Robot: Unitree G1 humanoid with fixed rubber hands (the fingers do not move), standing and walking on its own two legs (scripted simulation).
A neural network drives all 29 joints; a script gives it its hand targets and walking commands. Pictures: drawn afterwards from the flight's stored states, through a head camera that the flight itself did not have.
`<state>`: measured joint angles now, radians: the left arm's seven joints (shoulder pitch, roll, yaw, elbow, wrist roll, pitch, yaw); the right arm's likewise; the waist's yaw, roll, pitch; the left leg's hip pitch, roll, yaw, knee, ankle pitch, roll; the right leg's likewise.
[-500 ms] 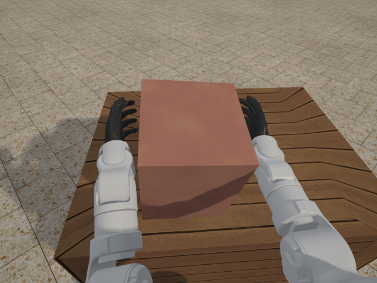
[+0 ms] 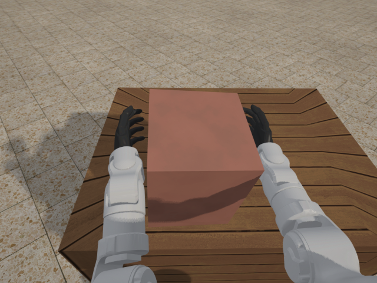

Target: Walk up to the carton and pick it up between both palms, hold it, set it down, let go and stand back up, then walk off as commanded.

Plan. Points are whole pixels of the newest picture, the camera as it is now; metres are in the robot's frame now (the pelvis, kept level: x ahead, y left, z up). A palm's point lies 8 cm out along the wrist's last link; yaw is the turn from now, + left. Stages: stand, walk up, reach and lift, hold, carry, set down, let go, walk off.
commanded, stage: set down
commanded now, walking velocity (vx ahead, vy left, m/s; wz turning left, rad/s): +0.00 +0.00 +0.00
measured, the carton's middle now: (191, 161) +0.39 +0.02 +0.06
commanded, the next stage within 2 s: none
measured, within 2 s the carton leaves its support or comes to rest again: rests again in 0.84 s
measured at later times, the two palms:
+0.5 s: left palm (130, 150) +0.37 +0.15 +0.11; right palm (257, 141) +0.42 -0.13 +0.09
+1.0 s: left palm (134, 156) +0.38 +0.15 +0.08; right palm (254, 143) +0.44 -0.13 +0.07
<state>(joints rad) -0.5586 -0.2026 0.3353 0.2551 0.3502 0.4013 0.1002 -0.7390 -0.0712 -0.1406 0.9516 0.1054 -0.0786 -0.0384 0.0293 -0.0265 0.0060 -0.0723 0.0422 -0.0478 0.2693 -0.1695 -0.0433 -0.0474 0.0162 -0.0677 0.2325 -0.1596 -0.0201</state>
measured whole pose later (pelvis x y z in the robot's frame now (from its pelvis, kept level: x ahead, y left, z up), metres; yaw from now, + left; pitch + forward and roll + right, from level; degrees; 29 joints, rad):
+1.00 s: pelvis +0.02 -0.01 +0.00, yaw -1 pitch +6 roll +0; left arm -0.51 -0.22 0.37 0.36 0.36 0.20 0.13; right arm -0.76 -0.08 -0.14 1.03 0.06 -0.17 -0.01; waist 0.08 -0.01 -0.02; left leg -0.20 0.07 0.00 0.29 -0.17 -0.05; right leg -0.17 0.03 -0.05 0.24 -0.17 -0.04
